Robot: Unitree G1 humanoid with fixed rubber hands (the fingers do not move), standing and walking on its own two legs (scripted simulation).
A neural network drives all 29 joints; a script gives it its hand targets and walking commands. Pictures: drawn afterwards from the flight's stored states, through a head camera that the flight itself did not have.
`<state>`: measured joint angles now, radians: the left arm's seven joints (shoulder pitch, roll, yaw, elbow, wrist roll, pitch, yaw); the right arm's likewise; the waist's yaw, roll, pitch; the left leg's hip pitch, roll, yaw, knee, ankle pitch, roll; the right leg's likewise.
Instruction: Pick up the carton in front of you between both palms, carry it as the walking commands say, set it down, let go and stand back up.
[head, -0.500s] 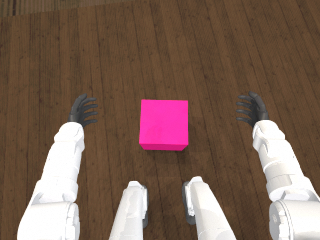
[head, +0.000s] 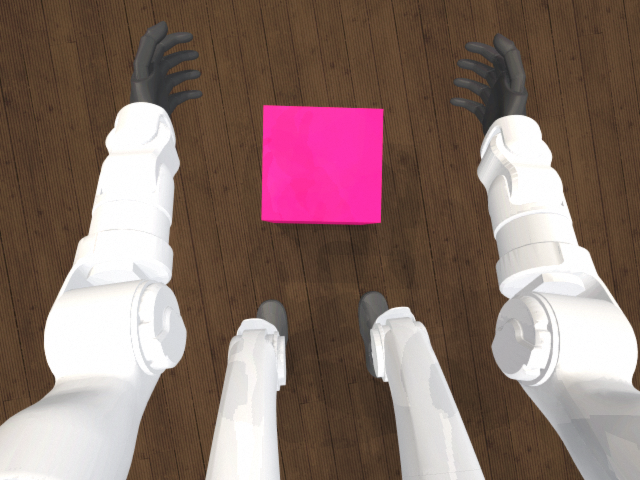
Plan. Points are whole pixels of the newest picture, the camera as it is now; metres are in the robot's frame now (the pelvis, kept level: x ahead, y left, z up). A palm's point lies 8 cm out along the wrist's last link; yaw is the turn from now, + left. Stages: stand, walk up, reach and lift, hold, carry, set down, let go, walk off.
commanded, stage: reach and lift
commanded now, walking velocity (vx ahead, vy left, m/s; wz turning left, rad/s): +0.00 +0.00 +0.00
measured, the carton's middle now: (320, 174) +0.48 -0.01 -0.50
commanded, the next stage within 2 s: none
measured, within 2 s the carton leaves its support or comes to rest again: leaves its support in 1.56 s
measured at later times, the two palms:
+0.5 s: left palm (211, 160) +0.50 +0.17 -0.36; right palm (434, 164) +0.47 -0.21 -0.36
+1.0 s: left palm (228, 167) +0.50 +0.16 -0.43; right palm (415, 171) +0.47 -0.19 -0.43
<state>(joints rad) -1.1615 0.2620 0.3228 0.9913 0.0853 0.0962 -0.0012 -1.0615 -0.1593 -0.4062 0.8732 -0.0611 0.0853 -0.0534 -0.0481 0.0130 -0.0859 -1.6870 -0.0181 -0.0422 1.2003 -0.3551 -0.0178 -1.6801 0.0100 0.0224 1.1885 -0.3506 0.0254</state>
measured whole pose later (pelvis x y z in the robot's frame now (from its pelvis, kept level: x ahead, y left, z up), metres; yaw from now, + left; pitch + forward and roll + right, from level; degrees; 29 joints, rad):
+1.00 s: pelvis -0.04 +0.00 -0.26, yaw -1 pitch +39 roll -2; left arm -1.40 0.39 -0.01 1.14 -0.23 0.02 0.11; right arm -1.33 -0.29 -0.11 1.09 0.25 0.00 -0.15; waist -0.04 -0.01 0.30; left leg -2.30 -0.03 -0.05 2.20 -0.58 -0.03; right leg -2.29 0.04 0.03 2.18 -0.56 0.06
